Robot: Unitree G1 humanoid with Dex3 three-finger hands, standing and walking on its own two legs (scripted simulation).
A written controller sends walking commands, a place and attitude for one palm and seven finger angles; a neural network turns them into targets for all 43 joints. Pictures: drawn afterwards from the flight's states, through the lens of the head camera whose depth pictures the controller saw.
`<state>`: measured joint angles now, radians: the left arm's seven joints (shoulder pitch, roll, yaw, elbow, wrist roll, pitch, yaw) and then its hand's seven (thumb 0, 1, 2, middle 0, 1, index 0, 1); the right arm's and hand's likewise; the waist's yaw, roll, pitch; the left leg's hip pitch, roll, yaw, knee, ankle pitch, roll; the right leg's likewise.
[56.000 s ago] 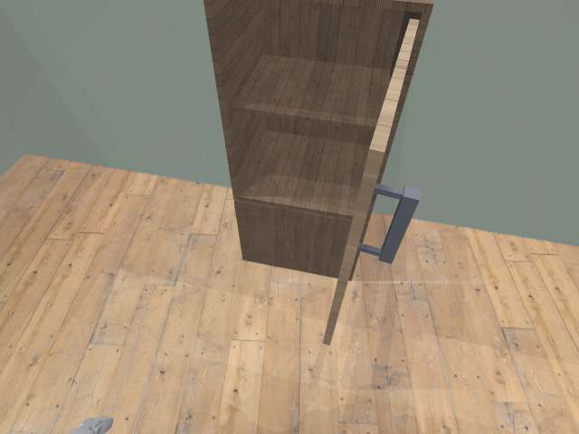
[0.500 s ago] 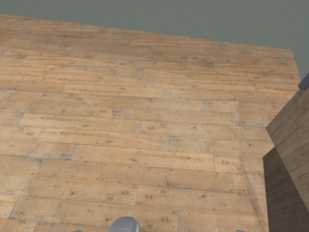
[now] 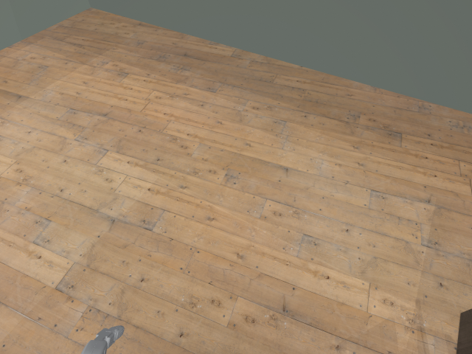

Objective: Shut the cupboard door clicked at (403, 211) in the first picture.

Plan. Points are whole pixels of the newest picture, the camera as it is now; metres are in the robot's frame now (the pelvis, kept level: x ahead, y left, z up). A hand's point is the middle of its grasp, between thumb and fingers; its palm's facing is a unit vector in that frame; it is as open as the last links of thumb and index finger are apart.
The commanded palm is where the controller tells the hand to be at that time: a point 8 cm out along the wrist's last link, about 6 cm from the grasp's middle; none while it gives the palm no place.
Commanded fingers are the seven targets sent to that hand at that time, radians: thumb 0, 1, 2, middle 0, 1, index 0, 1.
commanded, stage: walk to a spot facing it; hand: left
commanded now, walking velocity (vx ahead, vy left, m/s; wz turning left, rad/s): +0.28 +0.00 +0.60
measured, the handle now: out of the picture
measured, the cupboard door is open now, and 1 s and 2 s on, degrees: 20 20 20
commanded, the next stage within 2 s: turn to face it in 0.78 s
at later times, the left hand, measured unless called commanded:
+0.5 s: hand out of the picture +0.04 +0.25 -0.19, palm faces +0.37 -0.90 -0.22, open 7.4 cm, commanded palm none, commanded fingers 0.00 0.90 0.90 -0.20 -0.30 -0.20 -0.30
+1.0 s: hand (110, 243) +0.36 +0.31 -0.14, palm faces +0.46 -0.86 -0.22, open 7.4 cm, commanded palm none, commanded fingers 0.00 0.90 0.90 -0.20 -0.30 -0.20 -0.30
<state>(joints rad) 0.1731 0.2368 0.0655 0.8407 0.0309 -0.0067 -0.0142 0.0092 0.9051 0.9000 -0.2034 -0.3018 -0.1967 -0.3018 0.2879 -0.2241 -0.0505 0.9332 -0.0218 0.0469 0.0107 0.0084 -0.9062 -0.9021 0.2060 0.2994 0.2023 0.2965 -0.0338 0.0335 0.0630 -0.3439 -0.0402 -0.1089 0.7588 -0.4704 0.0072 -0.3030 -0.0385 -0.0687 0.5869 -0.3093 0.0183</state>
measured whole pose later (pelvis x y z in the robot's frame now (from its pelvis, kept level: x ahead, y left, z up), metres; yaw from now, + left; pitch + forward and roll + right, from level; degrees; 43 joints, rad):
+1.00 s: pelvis +0.34 +0.10 +0.01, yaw +29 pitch +1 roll +1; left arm 0.15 0.15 0.04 0.88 0.03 -0.05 0.01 0.01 0.90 0.90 -0.20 -0.30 -0.20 -0.30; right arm 0.34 -0.20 -0.05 1.03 -0.02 0.00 0.00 0.01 -0.91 -0.90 0.20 0.30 0.20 0.30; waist -0.05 0.03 0.07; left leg -0.40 -0.02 0.00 1.07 -0.46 0.01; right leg -0.29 -0.04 -0.11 0.51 -0.23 -0.02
